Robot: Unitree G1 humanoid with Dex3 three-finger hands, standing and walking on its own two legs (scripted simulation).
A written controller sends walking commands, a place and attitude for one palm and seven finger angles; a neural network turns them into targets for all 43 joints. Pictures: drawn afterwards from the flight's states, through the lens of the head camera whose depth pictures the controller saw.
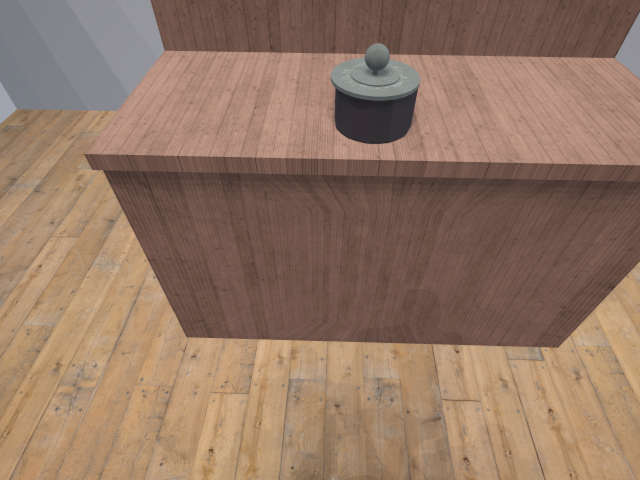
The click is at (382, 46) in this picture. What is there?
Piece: lid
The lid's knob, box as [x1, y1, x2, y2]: [365, 43, 389, 70]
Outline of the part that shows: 379,43 371,45 365,53 366,64 374,70 383,68 386,65 389,58 387,48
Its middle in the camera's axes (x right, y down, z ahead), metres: +0.11 -0.36 +0.76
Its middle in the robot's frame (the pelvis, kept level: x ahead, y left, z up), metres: +0.83 -0.07 +0.17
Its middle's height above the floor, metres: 0.94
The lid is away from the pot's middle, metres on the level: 0.00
